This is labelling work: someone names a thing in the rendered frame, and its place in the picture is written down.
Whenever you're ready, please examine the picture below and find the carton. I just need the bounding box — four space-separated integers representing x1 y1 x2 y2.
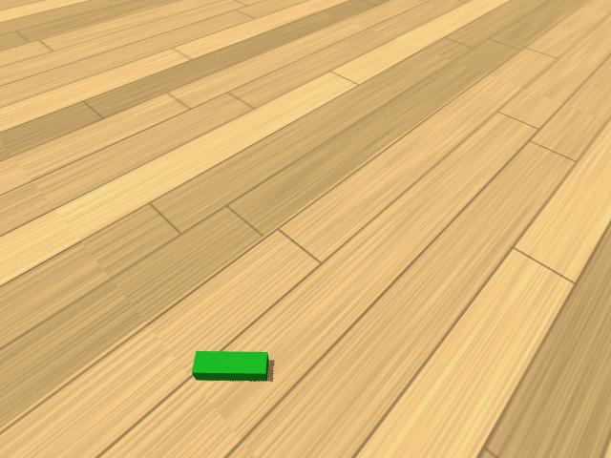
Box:
192 351 268 381

